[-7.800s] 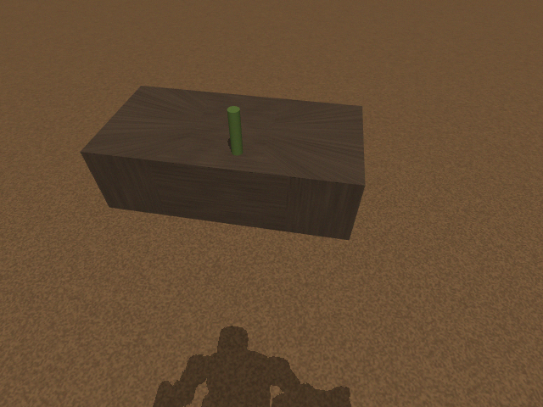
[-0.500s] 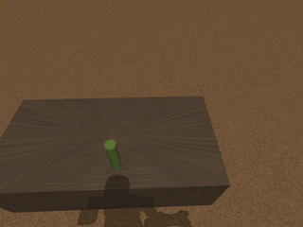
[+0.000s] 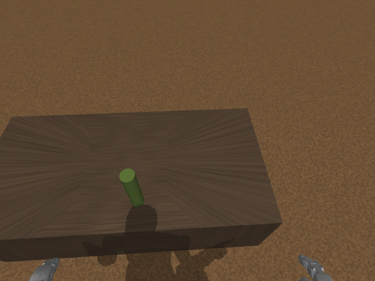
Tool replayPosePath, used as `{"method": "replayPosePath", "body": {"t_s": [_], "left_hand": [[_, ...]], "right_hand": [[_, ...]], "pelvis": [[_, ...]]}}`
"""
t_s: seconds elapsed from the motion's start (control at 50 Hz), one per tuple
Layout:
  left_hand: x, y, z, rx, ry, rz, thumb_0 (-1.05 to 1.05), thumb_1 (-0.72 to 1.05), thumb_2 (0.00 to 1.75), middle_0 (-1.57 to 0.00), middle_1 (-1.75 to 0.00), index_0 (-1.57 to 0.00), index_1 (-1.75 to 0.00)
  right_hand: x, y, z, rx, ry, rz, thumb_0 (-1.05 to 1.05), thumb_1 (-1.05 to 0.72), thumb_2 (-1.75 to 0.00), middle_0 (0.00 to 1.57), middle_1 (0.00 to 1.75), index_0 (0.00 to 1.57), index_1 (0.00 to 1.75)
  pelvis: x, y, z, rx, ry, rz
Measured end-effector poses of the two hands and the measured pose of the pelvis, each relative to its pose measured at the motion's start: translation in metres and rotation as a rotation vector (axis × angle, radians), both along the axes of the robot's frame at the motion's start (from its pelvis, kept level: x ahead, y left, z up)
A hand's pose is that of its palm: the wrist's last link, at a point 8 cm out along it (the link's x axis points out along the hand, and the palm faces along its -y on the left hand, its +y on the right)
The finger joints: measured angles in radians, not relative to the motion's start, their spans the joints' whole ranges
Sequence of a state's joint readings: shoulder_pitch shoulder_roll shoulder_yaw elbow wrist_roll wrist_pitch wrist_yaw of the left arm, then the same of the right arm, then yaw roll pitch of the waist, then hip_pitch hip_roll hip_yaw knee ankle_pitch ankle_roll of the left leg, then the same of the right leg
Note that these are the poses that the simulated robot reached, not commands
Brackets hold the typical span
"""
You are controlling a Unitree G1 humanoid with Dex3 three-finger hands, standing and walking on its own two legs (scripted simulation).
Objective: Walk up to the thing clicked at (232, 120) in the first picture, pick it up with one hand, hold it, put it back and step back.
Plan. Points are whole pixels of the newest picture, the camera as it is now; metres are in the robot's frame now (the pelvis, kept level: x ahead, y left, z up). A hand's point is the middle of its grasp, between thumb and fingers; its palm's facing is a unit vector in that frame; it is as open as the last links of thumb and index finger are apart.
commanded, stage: go down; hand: left
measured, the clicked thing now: (133, 189) +0.46 +0.21 -0.29
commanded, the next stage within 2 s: none
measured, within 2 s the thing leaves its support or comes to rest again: neither
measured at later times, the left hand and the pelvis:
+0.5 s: hand out of the picture +0.15 +0.28 -0.12, palm faces +0.05 -0.95 -0.32, open 17.6 cm; pelvis +0.00 +0.01 -0.03, yaw +0 degrees
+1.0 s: hand out of the picture +0.12 +0.29 -0.12, palm faces +0.09 -0.94 -0.34, open 17.6 cm; pelvis -0.02 +0.01 -0.05, yaw +1 degrees
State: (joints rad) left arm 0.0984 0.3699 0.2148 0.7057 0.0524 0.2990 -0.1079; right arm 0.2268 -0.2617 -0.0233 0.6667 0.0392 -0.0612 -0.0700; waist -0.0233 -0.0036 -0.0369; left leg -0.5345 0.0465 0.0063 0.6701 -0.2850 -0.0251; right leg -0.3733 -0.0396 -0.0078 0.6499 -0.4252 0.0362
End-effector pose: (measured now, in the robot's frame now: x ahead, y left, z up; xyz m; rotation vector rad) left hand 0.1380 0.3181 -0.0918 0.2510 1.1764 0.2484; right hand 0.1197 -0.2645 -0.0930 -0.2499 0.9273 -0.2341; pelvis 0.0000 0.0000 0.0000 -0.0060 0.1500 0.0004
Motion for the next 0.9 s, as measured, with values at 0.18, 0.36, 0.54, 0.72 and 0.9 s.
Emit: {"method": "replayPosePath", "body": {"t_s": [0.18, 0.36, 0.54, 0.72, 0.9], "left_hand": [[0.010, 0.004, 0.001, 0.005, -0.065, -0.025, -0.01, -0.52, 0.07, -0.07, -0.07, -0.07, -0.08], [0.009, 0.007, 0.004, 0.004, -0.065, -0.029, -0.01, -0.55, 0.05, -0.08, -0.06, -0.07, -0.06], [-0.002, 0.008, 0.003, 0.004, -0.088, -0.034, -0.01, -0.58, 0.03, -0.08, -0.05, -0.07, -0.06], [-0.018, 0.012, 0.005, 0.021, -0.107, -0.026, -0.01, -0.59, 0.04, -0.08, -0.05, -0.07, -0.07], [-0.027, 0.012, 0.007, 0.029, -0.119, -0.014, -0.01, -0.59, 0.07, -0.07, -0.07, -0.06, -0.08]], "right_hand": [[0.028, 0.002, 0.001, -0.037, -0.081, 0.026, 0.01, -0.87, -0.89, 0.20, 0.30, 0.20, 0.30], [0.031, 0.011, -0.006, -0.027, -0.129, 0.025, 0.01, -0.87, -0.89, 0.20, 0.30, 0.20, 0.30], [0.019, 0.018, -0.015, -0.029, -0.150, 0.019, 0.01, -0.88, -0.89, 0.20, 0.30, 0.20, 0.30], [0.011, 0.027, -0.015, -0.043, -0.200, 0.013, 0.01, -0.88, -0.89, 0.20, 0.30, 0.20, 0.30], [0.007, 0.032, -0.016, -0.051, -0.245, 0.017, 0.01, -0.86, -0.89, 0.20, 0.30, 0.20, 0.30]], "pelvis": [[0.008, -0.001, -0.012, -0.010, 0.027, 0.006], [0.007, 0.002, -0.022, -0.020, 0.046, 0.007], [-0.003, 0.006, -0.034, -0.032, 0.063, 0.009], [-0.014, 0.011, -0.042, -0.045, 0.064, 0.013], [-0.021, 0.012, -0.046, -0.051, 0.064, 0.017]]}}
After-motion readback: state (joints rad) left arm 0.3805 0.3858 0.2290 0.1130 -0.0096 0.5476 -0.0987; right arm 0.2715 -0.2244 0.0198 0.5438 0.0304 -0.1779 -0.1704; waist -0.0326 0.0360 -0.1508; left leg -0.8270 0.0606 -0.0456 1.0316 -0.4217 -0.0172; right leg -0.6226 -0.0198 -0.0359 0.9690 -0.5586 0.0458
